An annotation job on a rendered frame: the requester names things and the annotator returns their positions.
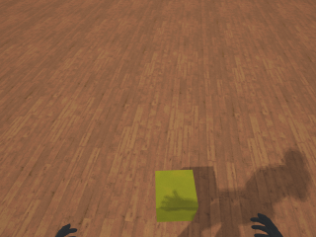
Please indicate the right robot hand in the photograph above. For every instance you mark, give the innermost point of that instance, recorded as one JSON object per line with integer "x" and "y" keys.
{"x": 269, "y": 227}

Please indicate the carton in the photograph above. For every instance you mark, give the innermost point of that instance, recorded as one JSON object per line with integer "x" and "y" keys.
{"x": 176, "y": 195}

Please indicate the left robot hand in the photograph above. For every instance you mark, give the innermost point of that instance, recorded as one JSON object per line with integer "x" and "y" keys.
{"x": 65, "y": 230}

